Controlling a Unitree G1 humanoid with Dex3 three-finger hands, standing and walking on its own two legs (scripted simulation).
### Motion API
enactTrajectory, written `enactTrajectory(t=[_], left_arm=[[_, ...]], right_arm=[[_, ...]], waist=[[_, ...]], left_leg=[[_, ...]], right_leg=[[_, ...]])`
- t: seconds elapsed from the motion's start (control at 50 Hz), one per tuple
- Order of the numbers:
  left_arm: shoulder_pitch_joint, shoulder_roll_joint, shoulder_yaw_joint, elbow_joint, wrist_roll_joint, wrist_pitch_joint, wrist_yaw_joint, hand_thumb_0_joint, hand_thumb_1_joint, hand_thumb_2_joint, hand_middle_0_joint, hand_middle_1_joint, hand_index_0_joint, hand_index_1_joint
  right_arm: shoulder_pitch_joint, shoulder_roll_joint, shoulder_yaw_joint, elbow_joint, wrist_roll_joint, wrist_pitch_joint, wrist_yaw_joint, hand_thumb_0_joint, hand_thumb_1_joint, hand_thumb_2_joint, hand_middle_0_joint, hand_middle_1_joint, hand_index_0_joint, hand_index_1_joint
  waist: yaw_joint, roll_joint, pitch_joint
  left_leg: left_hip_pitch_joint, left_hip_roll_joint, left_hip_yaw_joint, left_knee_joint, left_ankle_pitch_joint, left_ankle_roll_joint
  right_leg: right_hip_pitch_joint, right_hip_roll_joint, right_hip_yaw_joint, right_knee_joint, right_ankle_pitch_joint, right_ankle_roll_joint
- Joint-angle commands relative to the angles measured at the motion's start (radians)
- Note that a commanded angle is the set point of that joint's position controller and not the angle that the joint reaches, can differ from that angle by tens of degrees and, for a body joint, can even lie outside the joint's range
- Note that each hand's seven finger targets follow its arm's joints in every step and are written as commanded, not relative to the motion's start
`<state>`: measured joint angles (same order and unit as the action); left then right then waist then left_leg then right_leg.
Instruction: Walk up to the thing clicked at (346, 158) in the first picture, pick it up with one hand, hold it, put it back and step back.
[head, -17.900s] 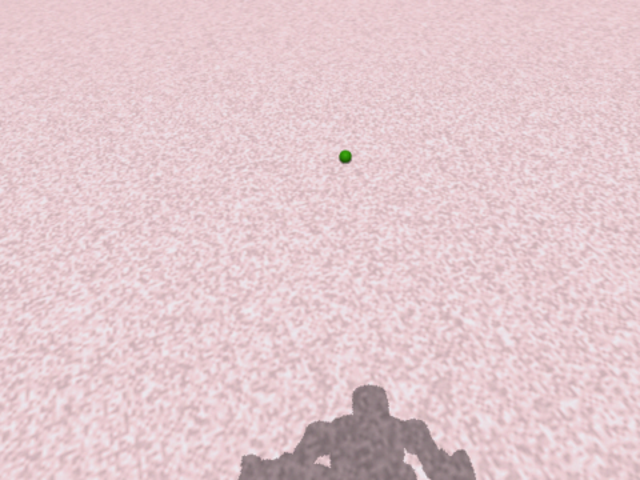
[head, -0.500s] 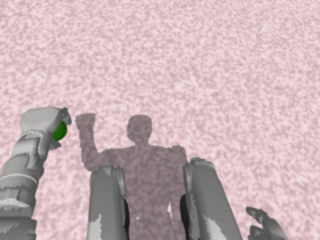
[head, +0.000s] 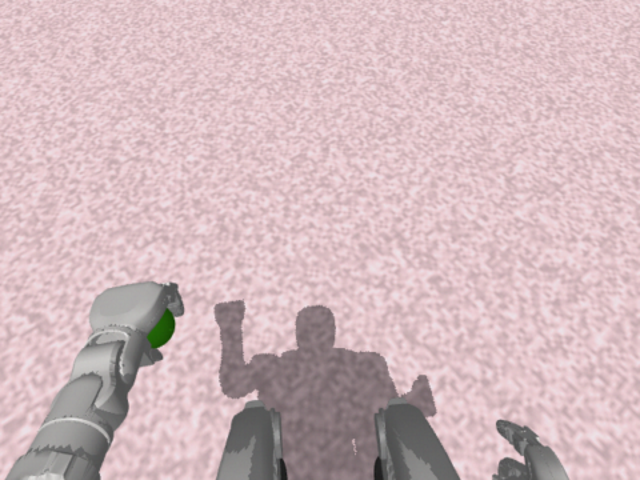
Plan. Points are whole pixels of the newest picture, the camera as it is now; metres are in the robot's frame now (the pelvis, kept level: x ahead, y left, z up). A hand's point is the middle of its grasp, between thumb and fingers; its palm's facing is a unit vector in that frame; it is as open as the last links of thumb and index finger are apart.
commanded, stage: lift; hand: left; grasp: from above
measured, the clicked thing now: (151, 326) +0.36 +0.25 -0.09
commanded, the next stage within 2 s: hold in 0.54 s
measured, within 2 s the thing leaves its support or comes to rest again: neither
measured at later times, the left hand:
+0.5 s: hand (135, 296) +0.35 +0.22 +0.03, palm faces -0.45 -0.08 -0.89, open 8.2 cm
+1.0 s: hand (126, 261) +0.37 +0.21 +0.08, palm faces -0.45 -0.06 -0.89, open 8.2 cm
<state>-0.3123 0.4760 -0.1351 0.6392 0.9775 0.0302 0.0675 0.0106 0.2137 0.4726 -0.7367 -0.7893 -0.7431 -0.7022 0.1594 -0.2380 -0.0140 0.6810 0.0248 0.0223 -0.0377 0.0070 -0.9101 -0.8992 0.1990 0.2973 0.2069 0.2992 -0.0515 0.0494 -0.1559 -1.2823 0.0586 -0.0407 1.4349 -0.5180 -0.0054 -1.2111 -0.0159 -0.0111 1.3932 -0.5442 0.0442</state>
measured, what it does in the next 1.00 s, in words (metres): rises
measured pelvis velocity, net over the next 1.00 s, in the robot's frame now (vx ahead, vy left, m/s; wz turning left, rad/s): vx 0.06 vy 0.00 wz -0.01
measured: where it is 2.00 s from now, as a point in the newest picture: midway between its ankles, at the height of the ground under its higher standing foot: outside the picture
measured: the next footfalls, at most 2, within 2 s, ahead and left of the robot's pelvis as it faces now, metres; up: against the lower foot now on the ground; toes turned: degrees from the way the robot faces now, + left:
none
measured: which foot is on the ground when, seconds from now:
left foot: down 0.00-1.00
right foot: down 0.00-1.00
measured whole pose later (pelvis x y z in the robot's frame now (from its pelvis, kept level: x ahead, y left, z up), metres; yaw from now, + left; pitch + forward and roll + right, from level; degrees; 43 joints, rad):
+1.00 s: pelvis +0.06 +0.00 +0.14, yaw +0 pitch +6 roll +0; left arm -0.30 0.37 -0.21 0.76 0.99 0.03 0.05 0.01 0.20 0.49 -0.75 -0.78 -0.76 -0.69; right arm 0.22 -0.25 -0.04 0.71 0.05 0.03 -0.04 0.01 -0.91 -0.90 0.20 0.30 0.21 0.30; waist -0.02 0.04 -0.06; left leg -0.46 0.04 0.04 0.66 -0.30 -0.01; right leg -0.43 -0.03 0.03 0.66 -0.32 0.04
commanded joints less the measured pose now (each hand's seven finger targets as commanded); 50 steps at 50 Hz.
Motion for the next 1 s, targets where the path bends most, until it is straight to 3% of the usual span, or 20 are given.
enactTrajectory(t=[0.0,0.02,0.06,0.1,0.16,0.18,0.22,0.24,0.28,0.42,0.56,0.6,0.7,0.74,0.76,0.82,0.88,0.98], left_arm=[[-0.264,0.175,0.068,-0.140,0.010,-0.009,0.053,0.000,0.571,0.586,-0.849,-0.826,-0.934,-0.740],[-0.256,0.155,0.050,-0.125,0.014,-0.008,0.055,0.000,0.555,0.581,-0.843,-0.819,-0.926,-0.735],[-0.267,0.172,0.072,-0.101,0.016,-0.009,0.067,0.000,0.546,0.565,-0.837,-0.798,-0.919,-0.715],[-0.282,0.140,0.044,-0.073,0.021,-0.006,0.074,0.000,0.562,0.583,-0.853,-0.801,-0.933,-0.721],[-0.263,0.147,0.054,-0.021,0.025,-0.004,0.088,0.000,0.547,0.589,-0.851,-0.798,-0.927,-0.722],[-0.267,0.126,0.036,-0.016,0.024,-0.004,0.087,0.000,0.550,0.595,-0.848,-0.809,-0.925,-0.730],[-0.310,0.147,0.050,-0.027,0.025,-0.006,0.095,0.000,0.563,0.612,-0.866,-0.807,-0.939,-0.734],[-0.276,0.118,0.030,0.006,0.025,-0.002,0.096,0.000,0.555,0.603,-0.866,-0.799,-0.937,-0.728],[-0.268,0.131,0.045,0.009,0.024,0.001,0.101,0.000,0.553,0.613,-0.872,-0.771,-0.934,-0.709],[-0.278,0.104,0.023,0.014,0.018,0.000,0.100,0.000,0.563,0.612,-0.894,-0.754,-0.952,-0.696],[-0.309,0.118,0.034,-0.012,0.019,-0.007,0.100,0.000,0.595,0.666,-0.895,-0.817,-0.967,-0.745],[-0.293,0.088,0.012,0.004,0.019,-0.007,0.095,0.000,0.603,0.685,-0.911,-0.818,-0.979,-0.750],[-0.304,0.118,0.017,-0.009,0.029,-0.006,0.078,0.000,0.578,0.635,-0.876,-0.786,-0.947,-0.714],[-0.315,0.095,-0.004,-0.028,0.026,-0.006,0.062,0.000,0.564,0.626,-0.859,-0.788,-0.933,-0.713],[-0.304,0.109,0.011,-0.013,0.025,-0.005,0.059,0.000,0.559,0.626,-0.854,-0.790,-0.929,-0.714],[-0.295,0.096,0.002,-0.018,0.016,-0.004,0.044,0.000,0.547,0.609,-0.830,-0.803,-0.915,-0.717],[-0.275,0.093,0.002,-0.020,0.017,-0.006,0.029,0.000,0.547,0.637,-0.841,-0.807,-0.918,-0.729],[-0.309,0.120,0.013,-0.109,0.024,-0.008,0.011,0.000,0.541,0.634,-0.846,-0.791,-0.919,-0.717]], right_arm=[[0.041,-0.154,-0.063,-0.081,0.008,-0.041,-0.023,0.000,-0.912,-0.906,0.200,0.300,0.200,0.300],[0.045,-0.151,-0.061,-0.079,0.010,-0.043,-0.025,0.000,-0.912,-0.906,0.200,0.300,0.200,0.300],[0.054,-0.153,-0.064,-0.072,0.010,-0.048,-0.026,0.000,-0.911,-0.906,0.200,0.300,0.200,0.300],[0.064,-0.149,-0.062,-0.067,0.007,-0.052,-0.027,0.000,-0.911,-0.906,0.200,0.300,0.200,0.300],[0.077,-0.147,-0.063,-0.061,0.009,-0.055,-0.028,0.000,-0.912,-0.907,0.200,0.300,0.200,0.300],[0.085,-0.147,-0.063,-0.059,0.008,-0.055,-0.026,0.000,-0.911,-0.906,0.200,0.300,0.200,0.300],[0.093,-0.148,-0.068,-0.057,0.007,-0.057,-0.026,0.000,-0.911,-0.906,0.200,0.300,0.200,0.300],[0.096,-0.144,-0.066,-0.053,0.008,-0.057,-0.024,0.000,-0.912,-0.907,0.200,0.300,0.200,0.300],[0.096,-0.149,-0.069,-0.055,0.009,-0.057,-0.021,0.000,-0.909,-0.905,0.200,0.300,0.200,0.300],[0.091,-0.144,-0.073,-0.062,0.010,-0.050,-0.014,0.000,-0.910,-0.905,0.200,0.300,0.200,0.300],[0.084,-0.154,-0.081,-0.060,0.011,-0.047,-0.014,0.000,-0.910,-0.903,0.200,0.300,0.200,0.300],[0.077,-0.151,-0.079,-0.062,0.013,-0.046,-0.013,0.000,-0.910,-0.904,0.200,0.300,0.200,0.300],[0.062,-0.155,-0.082,-0.062,0.019,-0.043,-0.016,0.000,-0.908,-0.902,0.200,0.300,0.200,0.300],[0.056,-0.150,-0.079,-0.063,0.021,-0.040,-0.015,0.000,-0.908,-0.902,0.200,0.300,0.200,0.300],[0.059,-0.156,-0.083,-0.063,0.022,-0.038,-0.015,0.000,-0.908,-0.901,0.200,0.300,0.200,0.300],[0.051,-0.156,-0.080,-0.068,0.023,-0.035,-0.015,0.000,-0.908,-0.901,0.200,0.300,0.200,0.300],[0.040,-0.151,-0.077,-0.077,0.026,-0.030,-0.014,0.000,-0.908,-0.901,0.200,0.300,0.200,0.300],[0.020,-0.151,-0.077,-0.094,0.030,-0.019,-0.016,0.000,-0.909,-0.902,0.200,0.300,0.200,0.300]], waist=[[-0.013,0.053,-0.342],[-0.011,0.035,-0.334],[-0.004,0.044,-0.318],[-0.011,0.044,-0.304],[-0.003,0.017,-0.287],[-0.007,0.016,-0.278],[-0.001,0.026,-0.294],[-0.009,0.010,-0.274],[0.004,0.006,-0.266],[0.003,-0.024,-0.212],[0.012,-0.004,-0.215],[0.009,-0.025,-0.182],[0.019,-0.021,-0.185],[0.023,-0.027,-0.184],[0.021,-0.034,-0.188],[0.018,-0.046,-0.169],[0.030,-0.058,-0.138],[0.045,-0.024,-0.166]], left_leg=[[0.440,-0.029,-0.008,-0.344,0.032,0.004],[0.465,-0.030,-0.008,-0.365,0.052,0.004],[0.503,-0.027,-0.009,-0.408,0.066,0.001],[0.548,-0.026,-0.009,-0.446,0.101,-0.001],[0.598,-0.039,0.015,-0.486,0.169,0.002],[0.613,-0.041,0.023,-0.500,0.198,0.002],[0.668,-0.042,0.028,-0.529,0.236,0.001],[0.672,-0.044,0.029,-0.538,0.255,0.003],[0.704,-0.048,0.033,-0.567,0.284,0.002],[0.776,-0.056,0.044,-0.662,0.289,0.006],[0.889,-0.055,0.051,-0.746,0.324,-0.002],[0.895,-0.055,0.055,-0.766,0.322,-0.001],[0.932,-0.062,0.069,-0.795,0.364,0.002],[0.951,-0.061,0.071,-0.809,0.393,0.002],[0.965,-0.061,0.071,-0.811,0.406,0.002],[0.983,-0.059,0.073,-0.830,0.428,0.002],[0.980,-0.063,0.078,-0.848,0.411,0.005],[1.031,-0.063,0.084,-0.869,0.462,0.004]], right_leg=[[0.239,0.050,-0.009,-0.308,0.065,-0.066],[0.264,0.053,-0.012,-0.329,0.082,-0.065],[0.304,0.051,-0.008,-0.363,0.099,-0.064],[0.339,0.054,-0.012,-0.397,0.135,-0.062],[0.424,0.053,-0.008,-0.459,0.187,-0.059],[0.444,0.054,-0.006,-0.478,0.213,-0.059],[0.491,0.054,-0.006,-0.509,0.244,-0.057],[0.502,0.054,-0.003,-0.523,0.264,-0.056],[0.543,0.051,0.000,-0.554,0.290,-0.054],[0.637,0.045,0.015,-0.663,0.303,-0.046],[0.705,0.046,0.008,-0.730,0.324,-0.048],[0.717,0.046,0.007,-0.749,0.323,-0.048],[0.771,0.046,0.017,-0.786,0.366,-0.044],[0.794,0.047,0.017,-0.794,0.394,-0.044],[0.800,0.047,0.017,-0.798,0.405,-0.044],[0.815,0.049,0.012,-0.810,0.424,-0.043],[0.831,0.047,0.016,-0.833,0.406,-0.042],[0.866,0.047,0.017,-0.845,0.452,-0.043]])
